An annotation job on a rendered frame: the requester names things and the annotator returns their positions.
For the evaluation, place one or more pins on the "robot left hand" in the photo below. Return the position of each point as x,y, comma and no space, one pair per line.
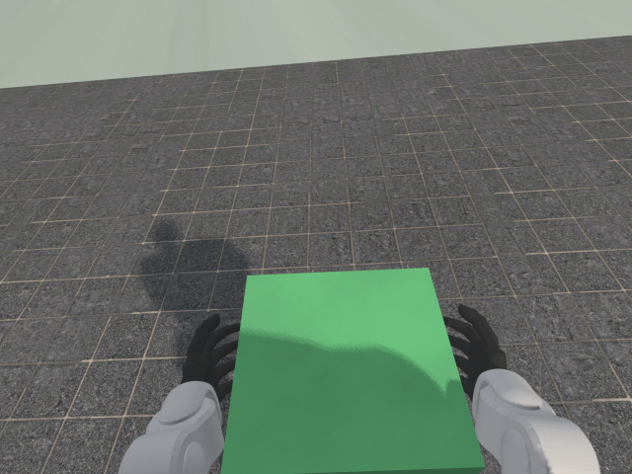
202,357

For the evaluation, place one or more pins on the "robot right hand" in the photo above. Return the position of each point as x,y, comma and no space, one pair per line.
483,350

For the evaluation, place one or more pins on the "carton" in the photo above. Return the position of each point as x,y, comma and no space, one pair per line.
347,373

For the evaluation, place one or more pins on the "left robot forearm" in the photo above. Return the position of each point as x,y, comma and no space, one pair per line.
184,437

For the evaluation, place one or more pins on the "right robot forearm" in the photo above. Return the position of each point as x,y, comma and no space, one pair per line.
523,432

